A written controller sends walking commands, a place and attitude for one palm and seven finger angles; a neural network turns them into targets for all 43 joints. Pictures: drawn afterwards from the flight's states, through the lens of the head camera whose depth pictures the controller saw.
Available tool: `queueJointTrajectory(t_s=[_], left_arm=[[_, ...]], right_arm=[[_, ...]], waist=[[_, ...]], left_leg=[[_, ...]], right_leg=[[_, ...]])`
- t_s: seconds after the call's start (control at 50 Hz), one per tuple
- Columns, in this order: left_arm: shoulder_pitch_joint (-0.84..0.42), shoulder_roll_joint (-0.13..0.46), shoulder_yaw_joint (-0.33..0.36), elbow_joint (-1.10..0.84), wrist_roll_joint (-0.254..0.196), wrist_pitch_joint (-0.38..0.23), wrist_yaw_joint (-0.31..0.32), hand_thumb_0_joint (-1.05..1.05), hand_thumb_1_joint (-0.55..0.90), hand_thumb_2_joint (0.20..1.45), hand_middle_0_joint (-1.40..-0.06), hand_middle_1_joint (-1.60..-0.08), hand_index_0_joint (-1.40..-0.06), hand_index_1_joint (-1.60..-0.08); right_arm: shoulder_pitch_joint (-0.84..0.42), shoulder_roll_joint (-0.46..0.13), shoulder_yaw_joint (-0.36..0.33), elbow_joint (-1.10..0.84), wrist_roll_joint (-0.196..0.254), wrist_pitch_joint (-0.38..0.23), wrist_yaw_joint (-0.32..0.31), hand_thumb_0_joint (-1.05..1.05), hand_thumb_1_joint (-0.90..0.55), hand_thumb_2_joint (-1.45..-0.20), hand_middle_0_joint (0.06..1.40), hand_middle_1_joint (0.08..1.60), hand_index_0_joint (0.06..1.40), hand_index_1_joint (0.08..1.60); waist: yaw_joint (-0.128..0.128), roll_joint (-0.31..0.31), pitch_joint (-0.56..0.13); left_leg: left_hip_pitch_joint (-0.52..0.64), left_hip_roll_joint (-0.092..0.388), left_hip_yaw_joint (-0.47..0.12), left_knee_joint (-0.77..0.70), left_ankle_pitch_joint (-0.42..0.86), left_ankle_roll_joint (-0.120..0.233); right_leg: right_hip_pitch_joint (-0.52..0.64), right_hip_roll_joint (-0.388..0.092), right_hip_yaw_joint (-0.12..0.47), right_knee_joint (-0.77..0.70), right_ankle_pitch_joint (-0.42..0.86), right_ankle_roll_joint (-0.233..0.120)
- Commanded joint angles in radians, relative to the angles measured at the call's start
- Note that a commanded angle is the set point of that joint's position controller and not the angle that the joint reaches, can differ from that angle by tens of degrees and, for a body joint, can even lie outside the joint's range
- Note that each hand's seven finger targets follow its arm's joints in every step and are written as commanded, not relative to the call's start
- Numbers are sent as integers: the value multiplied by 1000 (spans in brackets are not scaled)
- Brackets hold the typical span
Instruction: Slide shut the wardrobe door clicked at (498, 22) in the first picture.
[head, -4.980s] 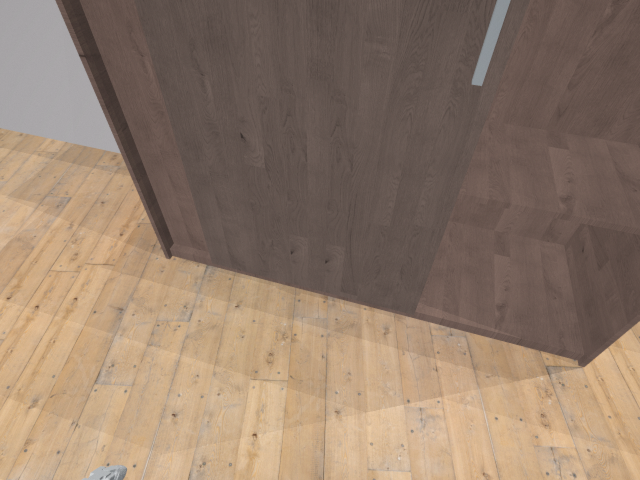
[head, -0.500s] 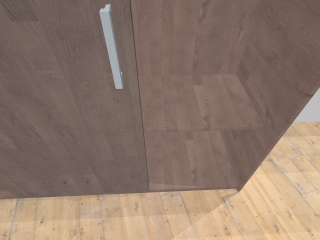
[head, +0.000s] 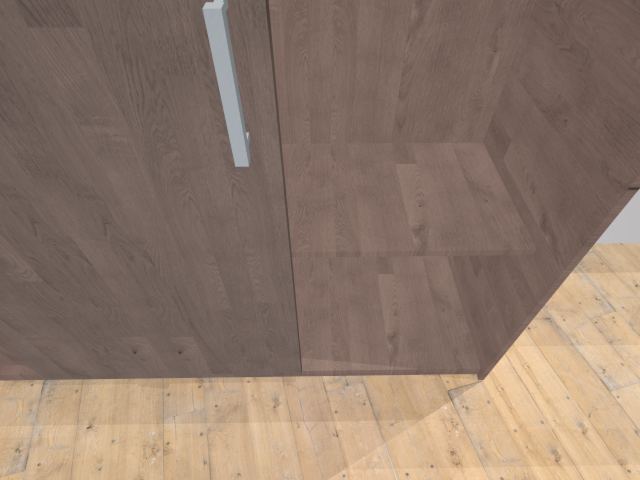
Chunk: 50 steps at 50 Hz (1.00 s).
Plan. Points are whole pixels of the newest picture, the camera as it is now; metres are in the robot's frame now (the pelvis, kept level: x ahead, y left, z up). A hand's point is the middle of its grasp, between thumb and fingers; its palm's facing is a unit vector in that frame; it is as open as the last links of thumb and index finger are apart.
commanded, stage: look again from close up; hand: left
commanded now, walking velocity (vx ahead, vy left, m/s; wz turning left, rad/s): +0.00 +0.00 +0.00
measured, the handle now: (232, 88) +0.50 +0.13 +0.24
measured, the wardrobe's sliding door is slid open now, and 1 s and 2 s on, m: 0.57 0.57 0.57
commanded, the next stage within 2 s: raise the hand with hooked fingers in 1.22 s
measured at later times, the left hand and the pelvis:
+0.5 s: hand out of the picture +0.04 +0.23 -0.18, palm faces -0.01 -0.98 -0.21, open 7.4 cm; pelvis +0.00 +0.05 +0.00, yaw -1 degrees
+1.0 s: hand out of the picture -0.04 +0.25 -0.18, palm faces -0.02 -0.98 -0.19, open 7.4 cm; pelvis -0.01 +0.08 +0.00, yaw -2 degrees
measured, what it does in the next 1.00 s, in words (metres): shifts its weight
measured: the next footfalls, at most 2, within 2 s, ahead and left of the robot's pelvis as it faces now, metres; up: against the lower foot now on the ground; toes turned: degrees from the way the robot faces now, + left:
none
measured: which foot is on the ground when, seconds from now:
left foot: down 0.00-1.00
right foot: down 0.00-1.00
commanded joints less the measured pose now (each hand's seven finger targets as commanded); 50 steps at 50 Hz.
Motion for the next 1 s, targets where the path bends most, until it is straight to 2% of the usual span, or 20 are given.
queueJointTrajectory(t_s=[0.0,0.02,0.04,0.08,0.1,0.12,0.22,0.26,0.32,0.38,0.54,0.6,0.66,0.82,0.98], left_arm=[[8,166,35,-79,1,-30,15,0,900,900,-200,-300,-200,-300],[5,159,38,-82,1,-27,15,0,900,900,-200,-300,-200,-300],[4,154,37,-87,0,-25,16,0,900,900,-200,-300,-200,-300],[15,152,36,-95,-2,-22,18,0,900,900,-200,-300,-200,-300],[20,159,36,-101,-2,-19,18,0,900,900,-200,-300,-200,-300],[27,161,35,-103,-4,-16,19,0,900,900,-200,-300,-200,-300],[12,182,35,-128,-4,-2,17,0,900,900,-200,-300,-200,-300],[3,184,35,-132,-3,1,16,0,900,900,-200,-300,-200,-300],[-5,191,35,-138,-1,4,14,0,900,900,-200,-300,-200,-300],[-6,187,35,-138,-1,5,14,0,900,900,-200,-300,-200,-300],[3,176,31,-110,2,11,14,0,900,900,-200,-300,-200,-300],[12,174,30,-96,4,11,15,0,900,900,-200,-300,-200,-300],[29,157,29,-79,5,14,16,0,900,900,-200,-300,-200,-300],[64,136,25,-40,7,17,18,0,900,900,-200,-300,-200,-300],[87,121,24,-15,7,17,21,0,900,900,-200,-300,-200,-300]], right_arm=[[74,-80,-13,-77,3,-17,2,0,-900,-900,200,300,200,300],[70,-90,-15,-77,3,-18,2,0,-900,-900,200,300,200,300],[63,-92,-14,-78,4,-22,1,0,-900,-900,200,300,200,300],[60,-104,-10,-76,6,-30,-2,0,-900,-900,200,300,200,300],[61,-108,-6,-74,6,-31,-2,0,-900,-900,200,300,200,300],[43,-115,-7,-76,7,-31,-3,0,-900,-900,200,300,200,300],[7,-142,-4,-74,6,-26,0,0,-900,-900,200,300,200,300],[-7,-147,-3,-72,6,-25,2,0,-900,-900,200,300,200,300],[-17,-156,-2,-69,6,-26,5,0,-900,-900,200,300,200,300],[-24,-157,-1,-61,8,-27,4,0,-900,-900,200,300,200,300],[-26,-165,1,-33,11,-28,5,0,-900,-900,200,300,200,300],[-15,-163,1,-20,15,-25,6,0,-900,-900,200,300,200,300],[-9,-160,-1,-9,14,-25,5,0,-900,-900,200,300,200,300],[17,-151,-3,12,16,-23,3,0,-900,-900,200,300,200,300],[34,-137,-4,26,18,-24,0,0,-900,-900,200,300,200,300]], waist=[[-25,-126,-48],[-22,-126,-22],[-20,-122,2],[-10,-72,-2],[-1,-51,-15],[5,-34,1],[13,-10,39],[14,-9,53],[16,-20,52],[14,-20,32],[14,-3,33],[13,-25,47],[13,8,48],[14,8,70],[14,-14,71]], left_leg=[[-13,-3,-38,68,35,49],[-19,2,-38,55,44,52],[-18,6,-42,30,75,55],[-7,22,-49,-3,158,61],[-3,28,-51,-5,203,65],[-3,32,-51,-8,223,66],[-12,43,-61,-45,200,70],[-14,45,-64,-65,155,71],[-18,46,-72,-83,143,74],[7,52,-71,-92,165,75],[24,57,-84,-138,143,78],[14,60,-89,-155,94,80],[23,65,-96,-183,65,79],[23,72,-114,-234,10,75],[48,68,-99,-229,63,68]], right_leg=[[-60,-222,244,-141,62,-4],[-70,-214,229,-131,65,-9],[-70,-200,212,-109,129,-9],[-30,-174,168,-45,289,1],[-4,-164,145,-20,327,8],[-10,-162,140,-9,334,11],[-31,-151,134,-16,197,17],[-46,-149,137,-28,137,20],[-37,-149,133,-33,117,28],[-28,-154,128,-36,134,33],[-17,-155,117,-44,115,48],[-17,-155,109,-54,94,51],[-19,-157,103,-50,87,55],[-25,-156,92,-43,77,62],[-32,-161,99,-43,103,66]])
